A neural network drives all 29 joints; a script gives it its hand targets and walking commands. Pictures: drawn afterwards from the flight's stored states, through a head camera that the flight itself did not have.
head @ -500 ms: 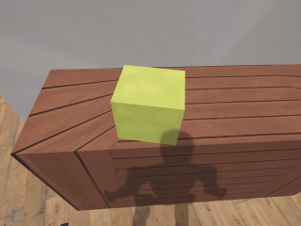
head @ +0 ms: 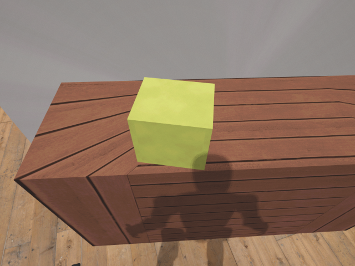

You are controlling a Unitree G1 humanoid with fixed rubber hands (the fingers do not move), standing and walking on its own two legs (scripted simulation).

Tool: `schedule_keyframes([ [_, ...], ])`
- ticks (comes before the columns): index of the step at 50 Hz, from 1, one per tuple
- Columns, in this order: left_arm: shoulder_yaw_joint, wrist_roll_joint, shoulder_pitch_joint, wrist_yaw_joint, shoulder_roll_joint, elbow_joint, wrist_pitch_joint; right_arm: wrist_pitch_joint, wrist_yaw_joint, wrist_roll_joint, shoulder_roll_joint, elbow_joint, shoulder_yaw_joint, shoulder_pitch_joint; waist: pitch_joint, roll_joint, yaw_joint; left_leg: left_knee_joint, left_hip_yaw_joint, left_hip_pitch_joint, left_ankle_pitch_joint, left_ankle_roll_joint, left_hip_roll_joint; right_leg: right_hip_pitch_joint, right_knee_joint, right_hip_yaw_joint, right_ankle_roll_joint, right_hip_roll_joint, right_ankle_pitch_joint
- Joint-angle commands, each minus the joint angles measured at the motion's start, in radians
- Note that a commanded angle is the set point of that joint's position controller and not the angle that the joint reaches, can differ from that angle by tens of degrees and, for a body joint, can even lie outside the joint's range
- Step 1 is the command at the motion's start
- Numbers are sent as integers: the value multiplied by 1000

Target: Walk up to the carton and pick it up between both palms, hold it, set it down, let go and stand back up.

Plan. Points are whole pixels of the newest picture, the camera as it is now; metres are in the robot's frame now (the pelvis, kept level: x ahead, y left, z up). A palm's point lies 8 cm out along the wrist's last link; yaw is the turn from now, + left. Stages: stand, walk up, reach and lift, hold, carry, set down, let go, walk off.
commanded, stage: walk up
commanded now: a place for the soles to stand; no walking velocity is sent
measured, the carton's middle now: (174, 124) +0.46 +0.04 +0.04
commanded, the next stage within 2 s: reach and lift in 0.86 s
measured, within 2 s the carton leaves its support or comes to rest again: neither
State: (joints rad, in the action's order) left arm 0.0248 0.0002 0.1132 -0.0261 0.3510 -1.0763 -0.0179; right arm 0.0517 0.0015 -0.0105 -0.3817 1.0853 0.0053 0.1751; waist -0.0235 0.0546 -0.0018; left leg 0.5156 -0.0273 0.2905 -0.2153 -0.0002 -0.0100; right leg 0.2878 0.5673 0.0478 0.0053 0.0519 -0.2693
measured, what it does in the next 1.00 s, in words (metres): stands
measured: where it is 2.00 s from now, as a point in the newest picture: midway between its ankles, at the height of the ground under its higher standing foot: outside the picture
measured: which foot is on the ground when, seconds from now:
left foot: down 0.00-1.00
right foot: down 0.00-1.00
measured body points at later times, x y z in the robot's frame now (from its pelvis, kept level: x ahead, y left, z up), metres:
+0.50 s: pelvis +0.01 +0.01 +0.00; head +0.02 +0.02 +0.45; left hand +0.09 +0.30 -0.14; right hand +0.07 -0.31 -0.11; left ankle +0.04 +0.13 -0.73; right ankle +0.02 -0.12 -0.73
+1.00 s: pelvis +0.00 +0.01 -0.01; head +0.02 +0.03 +0.44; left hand +0.14 +0.29 -0.13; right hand +0.11 -0.30 -0.11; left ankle +0.04 +0.13 -0.73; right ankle +0.02 -0.12 -0.73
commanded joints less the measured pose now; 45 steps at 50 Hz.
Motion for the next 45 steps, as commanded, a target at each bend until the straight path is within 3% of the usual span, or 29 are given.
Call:
schedule_keyframes([
  [1,41,12,-72,14,198,45,34,19,15,2,-186,-35,26,-59,95,-36,2,-138,138,-15,107,54,-118,-158,-195,-67,-43,88,10],
  [4,34,12,-71,10,213,36,38,18,10,4,-184,-41,19,-53,129,-39,1,-113,94,-54,133,35,-93,-164,-217,-87,-45,104,20],
  [9,40,15,-76,12,206,29,33,18,12,0,-183,-38,24,-68,106,-31,10,-148,127,-28,104,42,-103,-171,-228,-82,-40,91,-26],
  [10,30,17,-59,13,209,43,45,10,5,1,-170,-46,30,-44,103,-29,16,-135,111,-39,-16,53,-88,-158,-272,-113,-43,115,-113],
  [11,35,22,-80,11,207,30,47,8,1,-5,-178,-42,28,-38,72,-53,2,-141,118,-10,-26,56,-83,-148,-281,-109,-42,110,-154],
  [12,38,22,-77,10,220,35,49,8,4,-12,-187,-44,28,-50,76,-75,11,-142,121,1,-48,56,-81,-156,-275,-112,-46,109,-151],
  [14,42,22,-37,12,235,19,51,5,-4,-9,-170,-44,26,-25,119,-7,10,-117,103,-30,-48,39,-72,-154,-306,-136,-45,119,-194],
  [15,45,27,-59,13,239,27,53,1,-3,-9,-164,-31,29,-12,85,-11,2,-109,79,-40,-41,35,-57,-127,-305,-137,-48,133,-211],
  [17,44,21,-62,14,239,35,52,2,0,-16,-175,-18,36,10,98,-48,-17,-115,70,-62,6,31,-61,-128,-275,-118,-55,122,-158],
  [19,37,15,-44,16,217,42,55,12,-3,-15,-185,-20,29,-6,127,-98,4,-136,120,-86,117,46,-101,-150,-202,-67,-43,86,24],
  [20,38,19,-71,14,210,40,55,11,-5,-10,-170,-36,31,-14,143,-64,-5,-133,107,-83,162,40,-101,-171,-210,-56,-34,75,26],
  [21,40,16,-43,19,214,38,54,10,0,-12,-173,-49,29,-27,124,-28,19,-110,108,-62,177,45,-103,-173,-195,-43,-26,76,92],
  [22,41,15,-38,19,218,23,55,13,0,-1,-181,-49,26,-19,158,-20,8,-112,101,-75,180,39,-95,-190,-192,-59,-31,83,104],
  [24,29,12,-40,19,207,39,54,11,6,-4,-196,-47,37,-36,140,-122,10,-121,123,-46,158,45,-107,-205,-183,-65,-34,97,127],
  [26,39,9,-37,19,222,34,54,9,2,-3,-160,-63,24,-26,173,-38,5,-101,97,-64,189,40,-98,-203,-192,-56,-28,90,112],
  [27,37,16,-31,21,218,30,54,4,5,-2,-178,-68,26,-46,129,-68,16,-94,99,-21,151,45,-88,-203,-212,-73,-27,93,76],
  [28,39,18,-36,24,216,28,56,3,1,-4,-148,-67,21,-33,162,4,16,-90,84,-29,131,40,-77,-230,-235,-102,-40,116,75],
  [32,40,13,-37,18,223,24,54,4,2,-5,-168,-55,25,-27,142,-80,2,-122,92,-57,104,35,-84,-178,-230,-81,-39,104,0],
  [34,39,14,-42,19,213,40,57,2,-1,-4,-164,-47,33,-15,155,-30,12,-118,104,-55,78,43,-91,-197,-248,-91,-39,105,-32],
  [35,37,21,-55,21,222,31,57,2,0,-6,-188,-40,34,-9,135,-47,-2,-121,109,-55,77,40,-91,-187,-244,-92,-50,114,-19],
  [36,35,22,-53,22,216,41,54,3,2,-7,-194,-50,36,-4,138,-116,-7,-123,123,-69,94,42,-100,-170,-223,-81,-46,103,-1],
  [37,37,17,-65,20,209,37,56,5,5,-13,-176,-37,33,-24,143,-94,2,-138,130,-44,92,47,-110,-183,-215,-64,-43,97,-10],
  [38,30,20,-43,18,207,27,57,3,4,-10,-185,-47,32,-40,101,-116,16,-150,129,-28,78,45,-98,-174,-237,-65,-35,91,-9],
  [40,38,17,-43,17,218,28,59,5,0,-3,-173,-50,28,-23,153,-45,6,-121,108,-75,145,34,-97,-173,-234,-74,-28,97,51],
  [41,35,17,-52,18,214,25,57,4,1,-2,-166,-49,25,-33,127,-28,5,-134,107,-40,54,41,-83,-179,-254,-77,-33,91,-25],
  [42,40,20,-51,17,217,23,59,1,0,-10,-168,-57,33,-33,99,-68,1,-134,101,-31,40,32,-80,-166,-257,-84,-37,101,-41],
  [43,39,24,-40,16,226,40,57,0,1,-18,-167,-63,34,-45,120,-66,10,-116,87,-49,65,35,-77,-162,-271,-104,-39,120,-53],
  [44,34,-24,-391,64,213,391,-184,105,-35,-94,-8,-96,171,-396,-8,-86,3,0,-98,62,-299,-43,-6,123,-35,43,-43,-31,-269],
  [45,24,-30,-387,77,173,498,-304,104,-64,-122,-60,-130,195,-416,-38,-109,-18,7,-76,133,-397,-7,-39,83,5,63,-58,-37,-358],
])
